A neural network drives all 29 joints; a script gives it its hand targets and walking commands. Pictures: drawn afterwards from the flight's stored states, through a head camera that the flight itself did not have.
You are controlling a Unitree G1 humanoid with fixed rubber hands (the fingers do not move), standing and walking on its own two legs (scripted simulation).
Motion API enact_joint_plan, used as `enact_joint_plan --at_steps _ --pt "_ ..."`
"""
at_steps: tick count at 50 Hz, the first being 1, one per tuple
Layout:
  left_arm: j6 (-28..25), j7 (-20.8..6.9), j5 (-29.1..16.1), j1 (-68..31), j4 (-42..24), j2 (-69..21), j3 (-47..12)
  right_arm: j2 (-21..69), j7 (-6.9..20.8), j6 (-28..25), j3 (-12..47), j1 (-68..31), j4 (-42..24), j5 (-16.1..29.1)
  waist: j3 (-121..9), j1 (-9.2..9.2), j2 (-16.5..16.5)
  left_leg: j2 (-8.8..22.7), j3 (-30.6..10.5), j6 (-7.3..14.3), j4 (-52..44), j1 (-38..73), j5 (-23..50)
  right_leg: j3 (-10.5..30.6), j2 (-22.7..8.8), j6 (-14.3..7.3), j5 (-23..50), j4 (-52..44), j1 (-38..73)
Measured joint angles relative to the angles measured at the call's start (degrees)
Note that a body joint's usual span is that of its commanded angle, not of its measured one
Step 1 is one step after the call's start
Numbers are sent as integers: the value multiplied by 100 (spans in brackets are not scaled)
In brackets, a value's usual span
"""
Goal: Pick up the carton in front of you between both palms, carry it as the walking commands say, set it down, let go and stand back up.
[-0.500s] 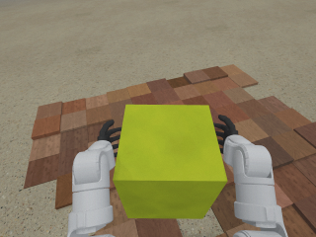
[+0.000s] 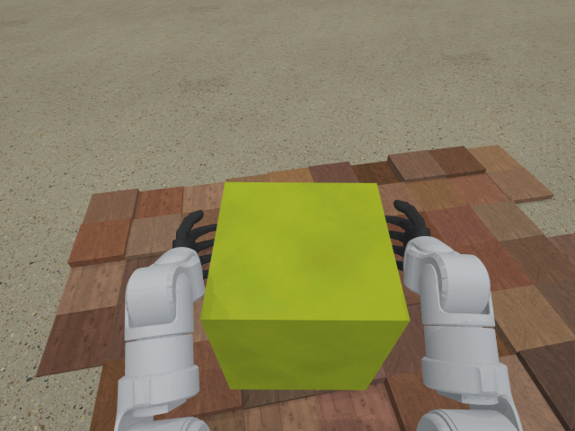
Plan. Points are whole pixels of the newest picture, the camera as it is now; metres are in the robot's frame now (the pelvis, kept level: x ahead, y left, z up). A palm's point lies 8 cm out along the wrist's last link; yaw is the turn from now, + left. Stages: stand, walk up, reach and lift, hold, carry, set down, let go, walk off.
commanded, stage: carry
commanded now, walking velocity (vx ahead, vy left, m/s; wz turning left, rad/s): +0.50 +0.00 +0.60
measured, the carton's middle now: (299, 292) +0.33 -0.01 +0.04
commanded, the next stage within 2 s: none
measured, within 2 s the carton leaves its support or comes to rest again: neither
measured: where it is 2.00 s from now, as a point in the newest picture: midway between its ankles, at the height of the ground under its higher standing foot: (250, 233)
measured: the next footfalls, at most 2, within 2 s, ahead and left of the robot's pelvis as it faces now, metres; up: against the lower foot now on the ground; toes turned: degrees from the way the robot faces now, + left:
right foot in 0.30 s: +0.31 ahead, -0.16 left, -0.02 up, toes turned +7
left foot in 0.70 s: +0.57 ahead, +0.12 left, +0.00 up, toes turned +17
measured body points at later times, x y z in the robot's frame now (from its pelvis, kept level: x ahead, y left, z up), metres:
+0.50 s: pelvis +0.28 -0.04 +0.01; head +0.31 -0.05 +0.46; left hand +0.59 +0.18 +0.14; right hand +0.67 -0.11 +0.14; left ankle +0.21 +0.05 -0.63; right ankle +0.27 -0.17 -0.73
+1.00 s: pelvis +0.57 +0.03 +0.03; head +0.60 +0.05 +0.48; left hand +0.88 +0.24 +0.11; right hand +0.93 -0.06 +0.12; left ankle +0.53 +0.10 -0.71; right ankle +0.65 -0.09 -0.66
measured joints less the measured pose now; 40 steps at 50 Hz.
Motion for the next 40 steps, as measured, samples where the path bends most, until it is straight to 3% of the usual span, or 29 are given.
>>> enact_joint_plan --at_steps 3,8,14,16,18,22,25,28,32,35,36,38,40 --pt "5 2 213 171 -133 -284 108 -51 -40 -23 -41 168 -14 196 198 -155 33 -128 -186 4 -230 320 -111 209 -177 212 146 -210 -923" --pt "-245 -5 328 395 -669 -481 175 -44 -44 -340 -41 163 -187 415 408 -210 92 -174 -548 -65 -533 745 -320 384 -506 447 653 -1781 -1742" --pt "-359 -9 197 571 -1130 -372 108 40 -47 -443 73 129 -491 410 246 -42 133 -93 -1041 -297 -514 1252 -906 318 -425 459 1631 -3443 -1542" --pt "-333 -7 137 558 -1212 -320 85 31 -49 -377 120 94 -612 369 122 38 224 -1 -1188 -381 -305 1394 -1249 139 -319 381 1476 -3891 -1128" --pt "-263 8 108 369 -1157 -280 16 -41 -65 -252 85 64 -774 371 -14 109 242 53 -1241 -506 471 1224 -1232 -7 -296 246 1773 -4617 -247" --pt "-186 146 76 -50 -891 -269 -169 -385 -79 -6 -31 -131 -875 549 3 521 346 227 -972 -604 3112 65 -1805 -170 -156 226 808 -4473 130" --pt "54 183 -74 -44 -984 -230 -136 -266 -97 225 -160 -210 -915 523 43 705 296 301 -666 -577 3688 -722 -1727 -148 -226 231 618 -4611 520" --pt "177 188 -166 -112 -1007 -192 -26 -112 -99 349 -232 -282 -981 379 66 823 315 479 -509 -602 3105 -1255 -1181 -151 -260 242 418 -4851 991" --pt "261 164 -227 -300 -772 -101 56 -22 -87 418 -267 -351 -897 192 15 792 258 595 -323 -568 1081 -1159 -312 -177 -313 357 68 -5106 1661" --pt "301 105 -163 -393 -534 -21 98 -22 -80 418 -239 -474 -594 102 13 496 164 430 7 -469 -64 -517 385 -179 -459 427 -433 -4336 1853" --pt "280 69 -133 -406 -445 19 111 -5 -80 368 -219 -501 -465 68 46 370 86 372 74 -352 103 -484 447 -111 -549 413 -399 -3544 1604" --pt "256 -1 -50 -353 -269 39 154 41 -87 282 -178 -455 -212 10 146 156 55 339 84 -215 349 -368 118 227 -378 351 -234 -1600 822" --pt "267 -29 57 -235 -185 -82 222 58 -54 258 -170 -262 -126 61 238 28 86 343 31 -196 176 -91 -71 254 -215 229 15 -240 68"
